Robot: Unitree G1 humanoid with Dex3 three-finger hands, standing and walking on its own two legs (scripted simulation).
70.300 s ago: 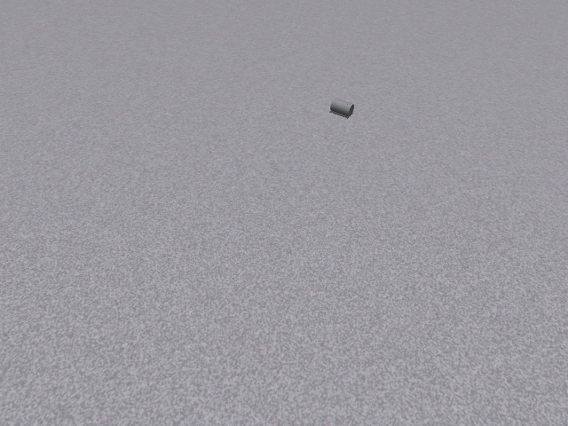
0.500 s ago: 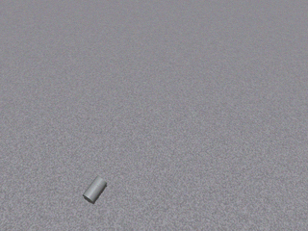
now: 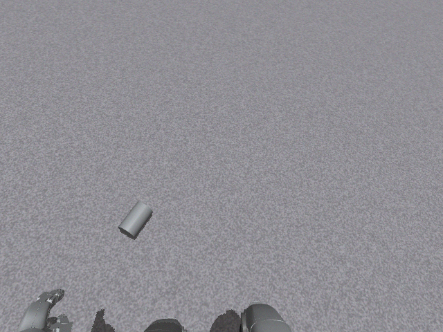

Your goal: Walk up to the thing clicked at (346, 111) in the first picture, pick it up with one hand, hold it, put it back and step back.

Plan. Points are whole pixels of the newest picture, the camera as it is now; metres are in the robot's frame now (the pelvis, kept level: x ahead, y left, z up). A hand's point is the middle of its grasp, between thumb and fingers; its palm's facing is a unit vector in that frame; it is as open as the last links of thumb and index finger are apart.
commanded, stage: step back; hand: left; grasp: from above
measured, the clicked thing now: (135, 219) +0.57 +0.31 -0.71
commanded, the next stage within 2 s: none
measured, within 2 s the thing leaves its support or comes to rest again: neither
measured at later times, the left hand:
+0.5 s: hand out of the picture +0.03 +0.27 -0.13, palm faces -0.05 -0.91 -0.41, open 7.4 cm
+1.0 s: hand out of the picture -0.13 +0.32 -0.15, palm faces -0.05 -0.93 -0.36, open 7.4 cm
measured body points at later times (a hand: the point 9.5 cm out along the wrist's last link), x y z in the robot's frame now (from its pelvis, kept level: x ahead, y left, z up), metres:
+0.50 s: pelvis -0.09 +0.01 +0.01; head -0.03 -0.01 +0.46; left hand +0.03 +0.32 -0.10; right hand +0.01 -0.30 -0.12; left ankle -0.08 +0.14 -0.65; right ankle -0.07 -0.10 -0.72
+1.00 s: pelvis -0.23 +0.05 +0.02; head -0.17 +0.08 +0.46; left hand -0.13 +0.37 -0.12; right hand -0.13 -0.26 -0.08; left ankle -0.16 +0.16 -0.72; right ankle -0.30 -0.11 -0.62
